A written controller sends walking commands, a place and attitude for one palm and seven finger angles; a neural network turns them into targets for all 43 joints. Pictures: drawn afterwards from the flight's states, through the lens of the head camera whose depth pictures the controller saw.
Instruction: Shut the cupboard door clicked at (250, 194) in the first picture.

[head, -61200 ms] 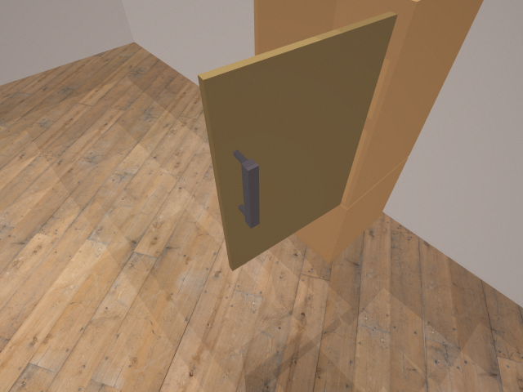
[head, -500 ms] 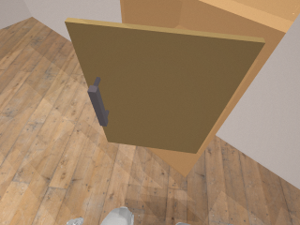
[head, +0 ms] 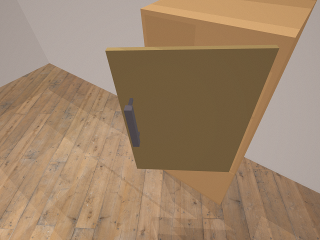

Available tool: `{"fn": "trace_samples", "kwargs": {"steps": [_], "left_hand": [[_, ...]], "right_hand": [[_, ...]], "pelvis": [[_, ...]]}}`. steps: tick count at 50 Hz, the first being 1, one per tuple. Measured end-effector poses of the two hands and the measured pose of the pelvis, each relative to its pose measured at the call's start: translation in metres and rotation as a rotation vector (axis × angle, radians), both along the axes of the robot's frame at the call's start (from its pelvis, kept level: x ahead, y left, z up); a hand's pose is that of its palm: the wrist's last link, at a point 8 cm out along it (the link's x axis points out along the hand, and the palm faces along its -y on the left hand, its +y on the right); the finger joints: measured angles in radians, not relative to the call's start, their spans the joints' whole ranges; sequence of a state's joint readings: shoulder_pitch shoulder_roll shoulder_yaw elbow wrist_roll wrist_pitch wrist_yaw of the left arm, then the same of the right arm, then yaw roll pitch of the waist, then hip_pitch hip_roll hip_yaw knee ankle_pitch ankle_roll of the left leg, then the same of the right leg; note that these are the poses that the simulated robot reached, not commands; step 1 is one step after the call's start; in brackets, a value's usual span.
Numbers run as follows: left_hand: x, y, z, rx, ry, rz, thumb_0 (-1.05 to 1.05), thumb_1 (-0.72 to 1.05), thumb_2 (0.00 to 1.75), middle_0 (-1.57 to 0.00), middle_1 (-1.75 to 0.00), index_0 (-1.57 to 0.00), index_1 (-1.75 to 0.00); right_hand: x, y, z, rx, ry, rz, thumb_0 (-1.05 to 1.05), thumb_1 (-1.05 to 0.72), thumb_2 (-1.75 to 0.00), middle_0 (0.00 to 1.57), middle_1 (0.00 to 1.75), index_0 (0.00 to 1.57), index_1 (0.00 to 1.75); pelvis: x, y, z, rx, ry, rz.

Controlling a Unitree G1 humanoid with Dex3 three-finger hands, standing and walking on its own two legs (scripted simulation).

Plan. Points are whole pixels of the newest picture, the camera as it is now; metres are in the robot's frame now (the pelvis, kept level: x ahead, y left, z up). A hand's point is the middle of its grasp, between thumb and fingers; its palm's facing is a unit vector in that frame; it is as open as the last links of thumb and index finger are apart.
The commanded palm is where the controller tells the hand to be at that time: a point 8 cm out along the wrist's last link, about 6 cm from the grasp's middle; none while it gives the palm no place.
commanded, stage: come to a stop and stand still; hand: left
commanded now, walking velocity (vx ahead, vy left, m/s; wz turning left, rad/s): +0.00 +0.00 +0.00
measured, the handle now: (133, 123) +0.47 +0.13 +0.01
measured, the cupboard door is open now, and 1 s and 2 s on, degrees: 32 32 32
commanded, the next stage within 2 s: look again from close up in 0.34 s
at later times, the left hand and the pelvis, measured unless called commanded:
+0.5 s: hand out of the picture -0.05 +0.16 -0.16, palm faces +0.05 -0.98 -0.19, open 7.3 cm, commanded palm none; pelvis -0.02 +0.00 +0.01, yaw +0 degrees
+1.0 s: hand out of the picture -0.03 +0.12 -0.17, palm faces +0.05 -0.99 -0.15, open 7.3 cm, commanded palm none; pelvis +0.00 -0.03 +0.01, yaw +1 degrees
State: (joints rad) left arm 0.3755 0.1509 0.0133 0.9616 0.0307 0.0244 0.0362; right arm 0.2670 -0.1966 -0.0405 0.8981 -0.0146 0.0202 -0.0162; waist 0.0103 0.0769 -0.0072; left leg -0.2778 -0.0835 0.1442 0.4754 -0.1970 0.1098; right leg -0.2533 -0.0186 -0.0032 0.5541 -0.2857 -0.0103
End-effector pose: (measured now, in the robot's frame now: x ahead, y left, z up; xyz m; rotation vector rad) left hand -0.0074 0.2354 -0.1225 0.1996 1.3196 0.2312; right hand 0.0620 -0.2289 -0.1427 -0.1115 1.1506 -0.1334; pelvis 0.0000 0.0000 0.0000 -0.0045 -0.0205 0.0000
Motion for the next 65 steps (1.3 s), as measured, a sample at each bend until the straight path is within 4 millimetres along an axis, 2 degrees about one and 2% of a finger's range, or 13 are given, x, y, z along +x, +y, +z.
{"fn": "trace_samples", "kwargs": {"steps": [8,14,25,32,39,45,53,54,55,57,59,62,65], "left_hand": [[-0.002,-0.008,-0.009,-0.057,0.010,-0.027,0.00,0.91,0.90,-0.20,-0.30,-0.20,-0.30],[-0.011,-0.015,-0.010,-0.080,0.026,-0.023,0.00,0.91,0.90,-0.20,-0.30,-0.20,-0.30],[-0.044,-0.027,-0.011,-0.092,0.096,0.014,0.00,0.91,0.90,-0.20,-0.30,-0.20,-0.30],[-0.058,-0.038,-0.012,-0.102,0.124,0.031,0.00,0.91,0.90,-0.20,-0.30,-0.20,-0.30],[-0.059,-0.052,-0.013,-0.119,0.132,0.036,0.00,0.91,0.90,-0.20,-0.30,-0.20,-0.30],[-0.047,-0.062,-0.015,-0.132,0.119,0.025,0.00,0.91,0.90,-0.20,-0.30,-0.20,-0.30],[-0.020,-0.070,-0.015,-0.127,0.081,0.002,0.00,0.91,0.90,-0.20,-0.30,-0.20,-0.30],[-0.011,-0.064,-0.010,-0.112,0.054,0.042,0.01,0.92,0.90,-0.20,-0.30,-0.20,-0.30],[0.003,-0.053,0.000,-0.083,-0.012,0.065,0.04,0.95,0.90,-0.20,-0.30,-0.21,-0.30],[0.045,-0.034,0.033,-0.009,-0.297,0.064,0.06,0.98,0.90,-0.21,-0.31,-0.21,-0.31],[0.089,-0.027,0.067,0.043,-0.532,0.045,0.06,0.98,0.90,-0.22,-0.32,-0.22,-0.32],[0.151,-0.037,0.111,0.041,-0.857,-0.027,0.05,0.97,0.90,-0.24,-0.35,-0.24,-0.35],[0.188,-0.062,0.127,-0.082,-1.123,-0.093,0.03,0.95,0.90,-0.27,-0.39,-0.28,-0.39]], "right_hand": [[-0.065,-0.006,0.003,-0.041,0.147,-0.040,0.00,-0.92,-0.90,0.20,0.30,0.20,0.30],[-0.088,0.001,0.002,-0.028,0.212,-0.046,0.00,-0.91,-0.90,0.20,0.30,0.20,0.30],[-0.077,0.013,-0.001,0.016,0.188,-0.027,0.00,-0.91,-0.90,0.20,0.30,0.20,0.30],[-0.069,0.001,0.000,0.002,0.177,-0.017,0.01,-0.92,-0.90,0.20,0.30,0.20,0.30],[-0.066,-0.010,0.003,-0.009,0.184,-0.011,0.00,-0.91,-0.90,0.20,0.30,0.20,0.30],[-0.067,-0.014,0.005,-0.008,0.201,-0.013,0.00,-0.91,-0.90,0.20,0.30,0.20,0.30],[-0.069,-0.016,0.004,0.007,0.233,-0.012,0.00,-0.91,-0.90,0.20,0.30,0.20,0.30],[-0.065,-0.019,0.006,-0.010,0.208,-0.010,0.00,-0.91,-0.90,0.20,0.30,0.20,0.30],[-0.059,-0.024,0.010,-0.037,0.148,-0.009,0.01,-0.92,-0.90,0.20,0.30,0.20,0.30],[-0.041,-0.036,0.017,-0.077,0.003,0.005,0.02,-0.93,-0.90,0.21,0.30,0.20,0.30],[-0.017,-0.049,0.020,-0.089,-0.126,0.024,0.02,-0.92,-0.90,0.21,0.30,0.20,0.30],[0.029,-0.065,0.025,-0.106,-0.318,0.060,0.02,-0.92,-0.90,0.20,0.30,0.20,0.30],[0.076,-0.076,0.036,-0.126,-0.484,0.077,0.02,-0.92,-0.90,0.20,0.30,0.20,0.30]], "pelvis": [[-0.007,0.005,0.003,0.004,-0.003,-0.006],[-0.012,0.006,0.005,0.005,-0.003,-0.004],[-0.016,0.000,0.006,0.008,-0.005,0.005],[-0.016,-0.007,0.007,0.008,-0.001,0.012],[-0.013,-0.017,0.008,0.007,0.008,0.018],[-0.008,-0.025,0.008,0.006,0.013,0.021],[0.000,-0.033,0.009,0.004,0.016,0.023],[0.000,-0.035,0.008,0.003,0.007,0.028],[0.001,-0.037,0.006,0.005,0.002,0.032],[0.005,-0.040,0.004,0.010,0.001,0.037],[0.007,-0.039,0.001,0.008,0.000,0.058],[0.006,-0.038,-0.008,0.003,0.027,0.083],[0.006,-0.041,-0.024,0.007,0.101,0.067]]}}
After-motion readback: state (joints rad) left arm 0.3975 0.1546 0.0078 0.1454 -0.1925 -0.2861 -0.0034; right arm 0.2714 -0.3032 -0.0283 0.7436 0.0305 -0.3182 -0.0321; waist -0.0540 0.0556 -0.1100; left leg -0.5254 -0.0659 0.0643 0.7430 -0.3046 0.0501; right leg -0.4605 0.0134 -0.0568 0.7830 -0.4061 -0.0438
